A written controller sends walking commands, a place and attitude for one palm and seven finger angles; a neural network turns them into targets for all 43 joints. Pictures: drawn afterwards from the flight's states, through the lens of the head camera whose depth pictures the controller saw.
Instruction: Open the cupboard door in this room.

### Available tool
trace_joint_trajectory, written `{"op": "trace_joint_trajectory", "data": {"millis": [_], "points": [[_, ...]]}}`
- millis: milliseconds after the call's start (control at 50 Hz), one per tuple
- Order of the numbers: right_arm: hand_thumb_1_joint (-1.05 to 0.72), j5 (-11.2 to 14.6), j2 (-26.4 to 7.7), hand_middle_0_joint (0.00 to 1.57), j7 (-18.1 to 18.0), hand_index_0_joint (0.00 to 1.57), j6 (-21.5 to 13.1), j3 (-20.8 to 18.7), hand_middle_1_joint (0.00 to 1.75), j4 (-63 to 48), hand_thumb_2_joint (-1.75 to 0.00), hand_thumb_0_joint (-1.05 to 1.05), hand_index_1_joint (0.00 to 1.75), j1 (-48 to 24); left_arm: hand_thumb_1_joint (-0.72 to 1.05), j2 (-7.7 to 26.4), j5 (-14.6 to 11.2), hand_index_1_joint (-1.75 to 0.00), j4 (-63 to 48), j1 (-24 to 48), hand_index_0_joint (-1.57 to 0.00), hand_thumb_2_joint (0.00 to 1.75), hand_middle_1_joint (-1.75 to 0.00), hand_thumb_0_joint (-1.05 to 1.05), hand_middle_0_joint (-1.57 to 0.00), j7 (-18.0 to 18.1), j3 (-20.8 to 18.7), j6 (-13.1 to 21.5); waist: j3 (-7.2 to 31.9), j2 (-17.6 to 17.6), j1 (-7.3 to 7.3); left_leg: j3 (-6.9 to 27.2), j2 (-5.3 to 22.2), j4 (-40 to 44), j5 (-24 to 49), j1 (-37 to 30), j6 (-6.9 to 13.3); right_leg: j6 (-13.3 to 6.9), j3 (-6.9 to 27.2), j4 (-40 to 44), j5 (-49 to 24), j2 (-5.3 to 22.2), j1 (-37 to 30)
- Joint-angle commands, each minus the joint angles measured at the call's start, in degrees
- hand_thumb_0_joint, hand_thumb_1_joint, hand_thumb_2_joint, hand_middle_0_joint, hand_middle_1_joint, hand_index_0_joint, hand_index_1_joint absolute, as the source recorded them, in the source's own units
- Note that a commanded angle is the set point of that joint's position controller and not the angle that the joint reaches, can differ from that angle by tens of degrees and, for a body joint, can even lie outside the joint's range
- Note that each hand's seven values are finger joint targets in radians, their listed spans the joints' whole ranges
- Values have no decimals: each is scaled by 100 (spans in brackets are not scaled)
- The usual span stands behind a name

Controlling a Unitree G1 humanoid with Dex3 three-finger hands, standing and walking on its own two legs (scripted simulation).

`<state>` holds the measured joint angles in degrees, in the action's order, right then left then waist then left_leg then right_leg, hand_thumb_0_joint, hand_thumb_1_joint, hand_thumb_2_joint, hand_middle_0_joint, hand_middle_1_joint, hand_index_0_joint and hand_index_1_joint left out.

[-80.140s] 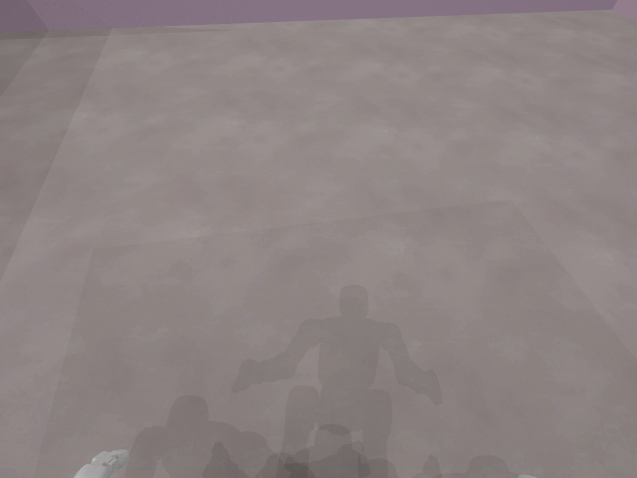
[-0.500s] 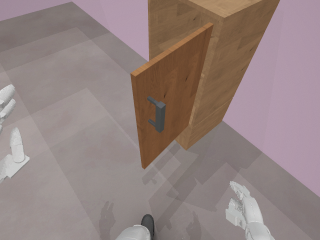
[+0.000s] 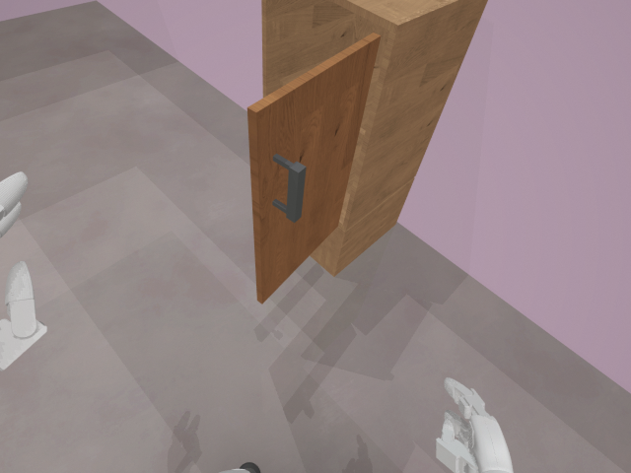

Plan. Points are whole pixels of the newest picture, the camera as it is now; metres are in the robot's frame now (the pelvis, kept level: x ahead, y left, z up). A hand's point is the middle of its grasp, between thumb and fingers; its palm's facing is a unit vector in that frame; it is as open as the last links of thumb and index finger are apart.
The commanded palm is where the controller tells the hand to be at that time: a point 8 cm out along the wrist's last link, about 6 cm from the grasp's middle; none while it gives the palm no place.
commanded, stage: stop stepping back and stand still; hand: left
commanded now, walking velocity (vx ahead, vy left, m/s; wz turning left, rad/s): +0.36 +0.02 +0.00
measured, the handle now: (286, 188) +0.58 +0.08 -0.03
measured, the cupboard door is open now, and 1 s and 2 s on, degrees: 98 98 98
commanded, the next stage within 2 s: let the arm hang, fingers relaxed in 0.68 s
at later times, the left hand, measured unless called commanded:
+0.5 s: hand out of the picture +0.15 +0.25 +0.18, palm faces +0.46 -0.77 -0.44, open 7.5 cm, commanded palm +0.09 +0.29 +0.18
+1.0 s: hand out of the picture +0.04 +0.21 -0.13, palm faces +0.05 -0.96 -0.29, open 7.4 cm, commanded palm none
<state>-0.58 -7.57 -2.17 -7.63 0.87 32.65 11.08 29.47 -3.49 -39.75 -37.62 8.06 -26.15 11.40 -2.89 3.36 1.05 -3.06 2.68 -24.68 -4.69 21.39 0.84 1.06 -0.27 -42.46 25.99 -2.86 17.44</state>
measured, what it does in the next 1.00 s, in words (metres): steps on the spot: right foot, then left foot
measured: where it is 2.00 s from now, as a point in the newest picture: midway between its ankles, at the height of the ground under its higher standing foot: outside the picture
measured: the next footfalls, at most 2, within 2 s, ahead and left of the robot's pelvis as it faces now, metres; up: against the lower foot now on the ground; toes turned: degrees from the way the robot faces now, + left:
right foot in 0.08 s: -0.04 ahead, -0.09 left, +0.00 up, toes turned -2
left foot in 0.40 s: +0.01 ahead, +0.12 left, +0.00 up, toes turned +4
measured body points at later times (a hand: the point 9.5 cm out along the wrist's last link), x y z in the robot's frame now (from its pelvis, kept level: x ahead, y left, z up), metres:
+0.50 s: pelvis -0.05 -0.02 -0.01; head -0.05 -0.01 +0.44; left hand +0.12 +0.29 +0.20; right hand +0.11 -0.27 -0.08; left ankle -0.02 +0.12 -0.74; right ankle -0.08 -0.09 -0.74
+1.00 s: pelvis -0.08 +0.00 -0.01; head -0.06 -0.01 +0.44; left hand +0.04 +0.26 -0.11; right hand +0.06 -0.25 -0.14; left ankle -0.03 +0.12 -0.74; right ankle -0.08 -0.09 -0.74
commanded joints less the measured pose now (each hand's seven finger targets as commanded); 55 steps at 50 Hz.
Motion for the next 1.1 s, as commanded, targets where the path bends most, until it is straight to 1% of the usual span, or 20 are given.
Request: {"op": "trace_joint_trajectory", "data": {"millis": [0,40,80,100,140,200,300,340,400,440,500,580,640,740,760,800,860,920,1020,1080], "points": [[-90,-3,-1093,20,-184,20,-144,-333,30,-653,-90,0,30,-403,90,563,-76,-30,-218,-180,-20,90,-30,0,-20,279,-824,119,667,-1761,9,913,741,1805,-3386,534,67,-161,-780,1246,118,-212,-1468],[-90,-7,-1084,20,-236,20,-54,-378,30,-611,-90,0,30,-472,90,665,-20,-30,157,125,-20,90,-30,0,-20,260,-799,58,394,-1108,15,355,189,849,-3184,514,-163,-408,-484,2377,327,54,-1274],[-90,1,-1043,20,-259,20,109,-381,30,-496,-90,0,30,-330,90,718,-83,-30,338,375,-20,90,-30,0,-20,224,-683,-28,205,889,-35,206,-248,-2410,-1790,365,-245,-1238,2196,3736,1534,1994,336],[-90,-82,-1152,20,-255,20,83,-338,30,-389,-90,0,30,-384,90,824,-90,-30,180,857,-20,90,-30,0,-20,228,-684,31,-32,825,-83,380,-179,-3206,-1554,997,-218,-1376,2215,3802,533,2328,292],[-90,34,-1145,20,-198,20,-33,-324,30,-248,-90,0,30,-246,90,423,-20,-30,548,1084,-20,90,-30,0,-20,172,-344,49,528,531,18,437,-110,-3432,-1339,1366,-190,-903,1610,3105,-401,1929,-575],[-90,46,-1044,20,-290,20,-145,-248,30,-224,-90,0,30,-387,90,261,152,-30,805,1423,-20,90,-30,0,-20,156,-19,236,191,80,-28,24,-59,-2191,-1153,935,-75,-761,910,2780,-1935,1605,-752],[-90,23,-1107,20,-355,20,-378,-341,30,-305,-90,0,30,-372,90,501,222,-30,121,1858,-20,90,-30,0,-20,278,-118,377,244,291,-203,-329,-206,-493,-1004,-481,146,-627,901,2555,-1800,1566,-660],[-90,17,-1200,20,-348,20,-373,-410,30,-373,-90,0,30,-303,90,652,174,-30,-185,1572,-20,90,-30,0,-20,298,-344,423,365,-453,-173,55,-16,90,-841,-1223,215,-466,713,2079,-1479,1281,-361],[-90,66,-1281,20,-259,20,-343,-411,30,-520,-90,0,30,-173,90,640,161,-30,-511,1262,-20,90,-30,0,-20,333,-566,522,789,-1758,-185,1552,1047,200,724,-1906,683,-9,-24,781,-1182,382,256],[-90,17,-1115,20,-239,20,-352,-356,30,-423,-90,0,30,-163,90,593,144,-30,-104,835,-20,90,-30,0,-20,256,-631,468,596,-1973,-158,1336,1027,403,627,-1291,635,-80,-189,884,-304,312,-8],[-90,109,-1166,20,-211,20,-316,-343,30,-474,-90,0,30,-183,90,338,136,-30,264,687,-20,90,-30,0,-20,213,-494,406,345,-1111,-93,712,689,130,-122,-393,320,-101,-72,1743,-1318,336,-760],[-90,143,-1099,20,-117,20,-162,-391,30,-488,-90,0,30,-139,90,289,21,-30,630,430,-20,90,-30,0,-20,173,-390,305,706,441,7,129,-6,-1055,-515,-317,-82,-467,1177,2293,-3252,1345,-923],[-90,114,-1077,20,-167,20,-135,-333,30,-511,-90,0,30,-332,90,422,38,-30,514,749,-20,90,-30,0,-20,178,-405,291,635,280,-45,205,-50,-699,-911,-417,-47,-429,1009,2277,-3317,1342,-871],[-90,46,-1100,20,-297,20,-179,-268,30,-495,-90,0,30,-444,90,637,120,-30,-36,1379,-20,90,-30,0,-20,167,-399,315,616,-780,-125,464,239,9,623,-1282,100,-100,366,2097,-2425,658,-592],[-90,39,-2150,20,260,20,-284,-586,30,806,-90,0,30,-598,90,-559,612,-30,4631,1325,-20,90,-30,0,-20,-670,1984,-587,213,-936,111,838,455,-686,1472,-496,223,-259,-150,918,-3008,935,-111],[-90,32,-1641,20,211,20,237,-491,30,750,-90,0,30,-122,90,-983,512,-30,4968,1104,-20,90,-30,0,-20,-799,1956,-1118,483,-864,-80,776,546,-382,788,-217,335,-251,-34,985,-1889,717,-430],[-90,-76,-1538,20,203,20,412,-336,30,752,-90,0,30,-232,90,-849,547,-30,5743,1606,-20,90,-30,0,-20,-820,2031,-1079,603,99,-186,1190,486,-228,65,263,415,-344,23,1197,-1448,689,-800],[-90,-96,-1467,20,171,20,567,-319,30,1033,-90,0,30,-181,90,-683,536,-30,6753,2131,-20,90,-30,0,-20,-774,2105,-1051,811,1129,-75,715,48,-768,120,-460,179,-596,381,1718,-2146,1188,-563],[-90,-135,-1195,20,142,20,764,-156,30,1624,-90,0,30,-154,90,-921,437,-30,8197,2229,-20,90,-30,0,-20,-678,2357,-1174,387,-1060,-99,952,252,19,173,-563,189,-392,166,1770,-1355,844,-642],[-90,-111,-1049,20,88,20,805,-150,30,1933,-90,0,30,-62,90,-1060,421,-30,8921,2030,-20,90,-30,0,-20,-673,2351,-1157,220,-1426,-124,939,217,207,-453,-470,137,-445,206,2125,-1099,848,-801]]}}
